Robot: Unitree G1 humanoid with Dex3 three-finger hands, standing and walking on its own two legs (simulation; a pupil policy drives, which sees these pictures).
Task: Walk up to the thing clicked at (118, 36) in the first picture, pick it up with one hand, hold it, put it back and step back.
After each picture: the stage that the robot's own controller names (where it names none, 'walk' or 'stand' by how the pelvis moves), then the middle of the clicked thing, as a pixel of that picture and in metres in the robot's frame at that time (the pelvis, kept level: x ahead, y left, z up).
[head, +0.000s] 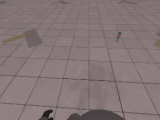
stand; (118, 37) +2.02 -0.64 -0.65
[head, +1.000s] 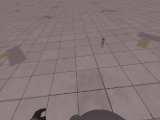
walk; (102, 42) +1.96 -0.12 -0.62
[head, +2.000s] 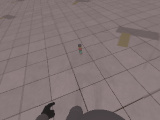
walk; (80, 49) +1.34 +0.34 -0.65
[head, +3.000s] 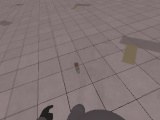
walk; (77, 68) +0.86 +0.34 -0.65
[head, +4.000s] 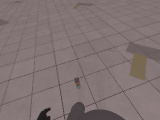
walk; (77, 83) +0.56 +0.26 -0.65
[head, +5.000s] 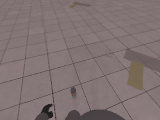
stand; (73, 93) +0.41 +0.21 -0.64
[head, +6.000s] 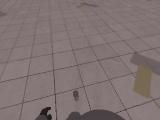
stand; (76, 96) +0.38 +0.17 -0.64
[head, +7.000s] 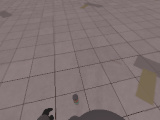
stand; (75, 99) +0.33 +0.19 -0.65
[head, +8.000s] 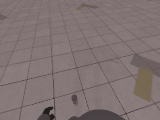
stand; (75, 100) +0.33 +0.20 -0.65
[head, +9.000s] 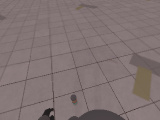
stand; (74, 100) +0.33 +0.21 -0.65
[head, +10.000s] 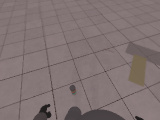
stand; (73, 90) +0.37 +0.22 -0.64
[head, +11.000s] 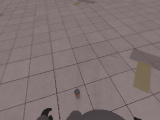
stand; (77, 94) +0.38 +0.18 -0.65
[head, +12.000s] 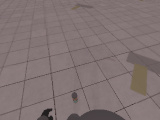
stand; (75, 98) +0.36 +0.19 -0.66
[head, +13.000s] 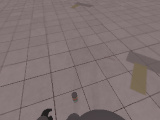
stand; (75, 97) +0.36 +0.19 -0.66
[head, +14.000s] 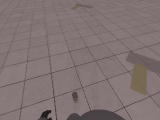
stand; (75, 97) +0.37 +0.19 -0.66
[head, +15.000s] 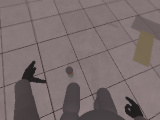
go down; (70, 72) +0.41 +0.20 -0.44
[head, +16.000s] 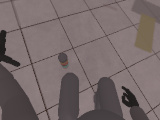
go down; (64, 62) +0.43 +0.24 -0.28
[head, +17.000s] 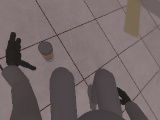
close in; (47, 53) +0.41 +0.27 -0.18
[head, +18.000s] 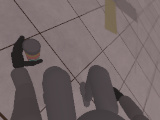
close; (33, 54) +0.40 +0.29 -0.15
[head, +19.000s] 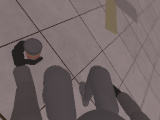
lift; (33, 53) +0.39 +0.29 -0.16
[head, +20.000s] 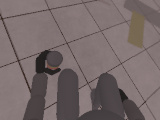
lift; (53, 63) +0.33 +0.27 -0.06
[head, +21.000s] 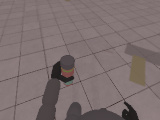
lift; (67, 73) +0.31 +0.16 +0.07
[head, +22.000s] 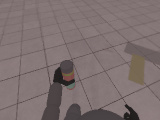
hold; (69, 77) +0.30 +0.16 +0.02
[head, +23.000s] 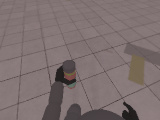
hold; (70, 76) +0.31 +0.16 +0.02
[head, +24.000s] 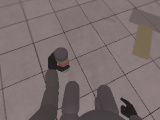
crouch; (63, 62) +0.39 +0.20 -0.05
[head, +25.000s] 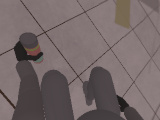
lower; (34, 51) +0.43 +0.29 -0.16
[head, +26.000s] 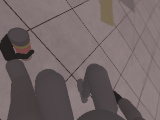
lower; (23, 48) +0.44 +0.30 -0.16
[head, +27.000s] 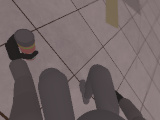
lower; (28, 48) +0.43 +0.30 -0.16
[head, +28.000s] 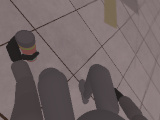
lower; (28, 49) +0.42 +0.30 -0.16
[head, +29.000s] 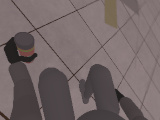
rest; (27, 51) +0.41 +0.31 -0.16
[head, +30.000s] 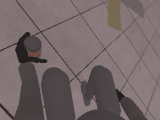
withdraw; (34, 51) +0.42 +0.29 -0.16
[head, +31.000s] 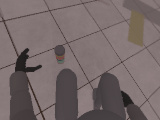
walk; (60, 56) +0.44 +0.26 -0.22
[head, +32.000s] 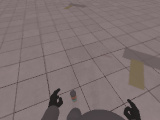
stand; (73, 96) +0.38 +0.19 -0.58
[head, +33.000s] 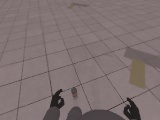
stand; (74, 93) +0.41 +0.20 -0.59
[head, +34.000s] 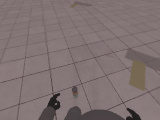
stand; (75, 92) +0.41 +0.19 -0.61
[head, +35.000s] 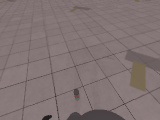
walk; (76, 95) +0.42 +0.19 -0.65
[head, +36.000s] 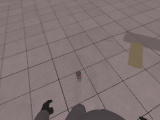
walk; (79, 76) +0.55 +0.20 -0.64
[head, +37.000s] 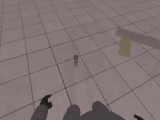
walk; (76, 60) +0.82 +0.22 -0.64
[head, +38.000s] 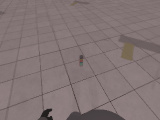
stand; (81, 61) +1.01 +0.22 -0.64
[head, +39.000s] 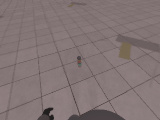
stand; (79, 61) +1.01 +0.24 -0.66
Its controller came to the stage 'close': yes
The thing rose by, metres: 0.68
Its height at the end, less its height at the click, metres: +0.00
